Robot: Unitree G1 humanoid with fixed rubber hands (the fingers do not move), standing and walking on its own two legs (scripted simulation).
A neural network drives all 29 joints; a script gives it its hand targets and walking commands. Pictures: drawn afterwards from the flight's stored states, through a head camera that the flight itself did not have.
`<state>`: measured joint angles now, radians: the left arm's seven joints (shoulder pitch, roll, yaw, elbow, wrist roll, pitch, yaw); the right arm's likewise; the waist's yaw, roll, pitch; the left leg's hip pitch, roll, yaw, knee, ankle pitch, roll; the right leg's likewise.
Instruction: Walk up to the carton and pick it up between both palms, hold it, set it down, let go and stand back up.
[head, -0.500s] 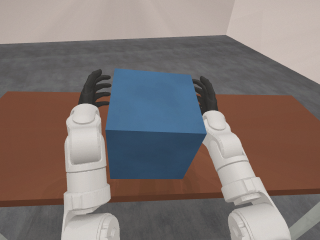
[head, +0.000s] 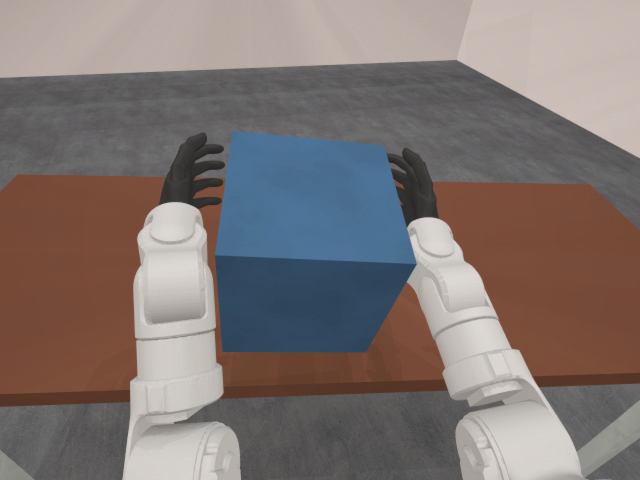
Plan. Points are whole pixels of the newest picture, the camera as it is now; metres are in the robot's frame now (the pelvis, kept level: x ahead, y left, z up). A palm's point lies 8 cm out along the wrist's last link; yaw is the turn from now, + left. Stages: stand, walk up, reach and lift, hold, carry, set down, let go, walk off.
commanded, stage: hold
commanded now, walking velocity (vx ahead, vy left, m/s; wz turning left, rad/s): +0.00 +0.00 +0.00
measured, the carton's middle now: (303, 248) +0.34 +0.01 +0.16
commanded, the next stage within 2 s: none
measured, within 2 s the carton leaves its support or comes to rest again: neither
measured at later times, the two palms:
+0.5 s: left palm (186, 205) +0.34 +0.14 +0.22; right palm (421, 215) +0.35 -0.14 +0.20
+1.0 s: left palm (188, 204) +0.34 +0.13 +0.22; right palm (425, 217) +0.35 -0.14 +0.20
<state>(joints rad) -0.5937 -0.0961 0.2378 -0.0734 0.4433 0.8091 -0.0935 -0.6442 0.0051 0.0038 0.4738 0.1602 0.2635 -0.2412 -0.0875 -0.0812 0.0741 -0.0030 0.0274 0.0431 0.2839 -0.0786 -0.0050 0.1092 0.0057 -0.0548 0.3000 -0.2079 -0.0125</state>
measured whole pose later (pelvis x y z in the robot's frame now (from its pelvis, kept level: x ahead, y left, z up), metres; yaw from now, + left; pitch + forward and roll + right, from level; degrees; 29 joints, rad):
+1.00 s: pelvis +0.00 +0.00 +0.00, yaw +0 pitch -13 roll +0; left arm -0.60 -0.10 0.25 -0.06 0.46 0.83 -0.12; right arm -0.64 0.00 0.01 0.46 0.18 0.30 -0.25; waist -0.10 -0.08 0.08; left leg 0.03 0.03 0.05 0.28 -0.09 -0.01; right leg 0.13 0.01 -0.05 0.30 -0.22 -0.02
